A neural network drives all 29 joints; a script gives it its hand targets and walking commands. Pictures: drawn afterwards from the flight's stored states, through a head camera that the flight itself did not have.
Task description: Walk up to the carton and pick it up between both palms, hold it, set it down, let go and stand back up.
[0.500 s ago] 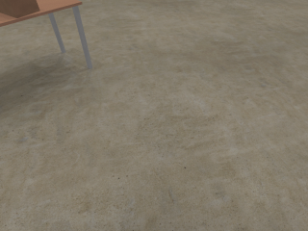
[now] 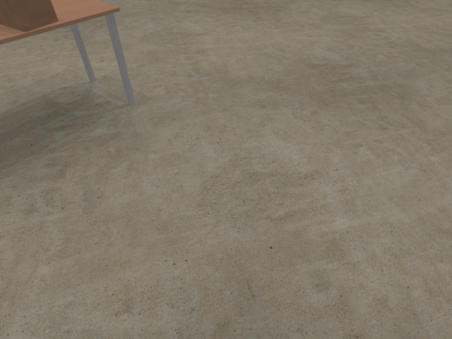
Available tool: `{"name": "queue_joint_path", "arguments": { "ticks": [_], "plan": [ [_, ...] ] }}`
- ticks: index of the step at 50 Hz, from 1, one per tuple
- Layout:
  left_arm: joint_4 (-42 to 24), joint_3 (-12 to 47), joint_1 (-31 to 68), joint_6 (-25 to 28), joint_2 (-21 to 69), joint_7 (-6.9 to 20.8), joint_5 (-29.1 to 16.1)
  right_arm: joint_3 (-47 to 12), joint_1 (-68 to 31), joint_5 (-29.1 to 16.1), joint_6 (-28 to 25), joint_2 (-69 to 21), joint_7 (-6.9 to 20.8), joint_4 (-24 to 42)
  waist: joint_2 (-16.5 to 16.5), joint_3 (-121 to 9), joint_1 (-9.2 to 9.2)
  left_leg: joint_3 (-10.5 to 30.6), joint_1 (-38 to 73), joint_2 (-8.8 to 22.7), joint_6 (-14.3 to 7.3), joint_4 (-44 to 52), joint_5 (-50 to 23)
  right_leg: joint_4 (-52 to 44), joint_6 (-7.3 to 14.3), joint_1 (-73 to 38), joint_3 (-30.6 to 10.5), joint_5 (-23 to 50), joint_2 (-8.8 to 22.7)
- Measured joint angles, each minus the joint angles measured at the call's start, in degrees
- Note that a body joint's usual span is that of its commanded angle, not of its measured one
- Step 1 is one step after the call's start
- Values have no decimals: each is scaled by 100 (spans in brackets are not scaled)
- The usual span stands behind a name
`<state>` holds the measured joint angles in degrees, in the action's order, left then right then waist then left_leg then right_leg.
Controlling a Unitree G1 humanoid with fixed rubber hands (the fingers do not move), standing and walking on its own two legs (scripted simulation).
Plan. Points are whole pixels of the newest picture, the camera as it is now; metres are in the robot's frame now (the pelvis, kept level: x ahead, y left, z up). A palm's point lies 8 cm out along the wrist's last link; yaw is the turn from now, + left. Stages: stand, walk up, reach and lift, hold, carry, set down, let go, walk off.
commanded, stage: stand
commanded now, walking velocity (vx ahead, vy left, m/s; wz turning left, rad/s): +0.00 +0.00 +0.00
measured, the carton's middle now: out of the picture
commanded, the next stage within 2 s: walk up in 0.78 s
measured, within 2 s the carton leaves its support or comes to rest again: neither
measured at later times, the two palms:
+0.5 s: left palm out of the picture -0.04 +0.22 -0.15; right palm out of the picture -0.06 -0.20 -0.15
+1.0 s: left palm out of the picture -0.06 +0.22 -0.15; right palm out of the picture -0.06 -0.20 -0.15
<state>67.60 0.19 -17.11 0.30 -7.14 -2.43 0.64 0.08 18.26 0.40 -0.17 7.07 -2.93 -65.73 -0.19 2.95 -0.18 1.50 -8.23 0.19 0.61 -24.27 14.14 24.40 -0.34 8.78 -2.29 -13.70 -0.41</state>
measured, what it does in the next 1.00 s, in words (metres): stands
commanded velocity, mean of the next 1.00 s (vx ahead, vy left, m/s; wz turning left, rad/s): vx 0.00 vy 0.00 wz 0.00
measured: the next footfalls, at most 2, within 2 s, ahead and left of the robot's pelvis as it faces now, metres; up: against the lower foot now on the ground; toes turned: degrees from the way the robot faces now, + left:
left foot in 1.42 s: +0.15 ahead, +0.32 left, +0.00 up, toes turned +18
right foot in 1.88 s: +0.53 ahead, +0.26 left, +0.00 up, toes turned +21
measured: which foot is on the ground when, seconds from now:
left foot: down 0.00-1.00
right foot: down 0.00-1.00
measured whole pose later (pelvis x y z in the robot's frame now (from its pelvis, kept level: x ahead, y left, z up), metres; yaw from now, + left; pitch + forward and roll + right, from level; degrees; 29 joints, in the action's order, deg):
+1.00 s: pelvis -0.02 +0.01 +0.00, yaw +0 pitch -1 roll +0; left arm 66.4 0.4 -19.0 0.1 -7.8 -1.8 0.6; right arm -0.1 20.1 0.2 -0.1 6.2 -2.3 -64.3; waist -0.1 2.2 -0.6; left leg 1.5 -10.9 -0.6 0.1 -24.8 12.5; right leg 24.9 -1.2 11.5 -2.7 -12.1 0.4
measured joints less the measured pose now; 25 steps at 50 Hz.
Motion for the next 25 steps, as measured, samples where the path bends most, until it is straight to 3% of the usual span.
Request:
{"name": "queue_joint_path", "arguments": {
  "ticks": [25],
  "plan": [
    [-31,-13,2,-53,-100,25,-22,0,176,-6,-31,-75,45,47,6,73,34,-9,-75,-16,-30,-55,-75,-31,-54,39,-22,125,19]
  ]
}}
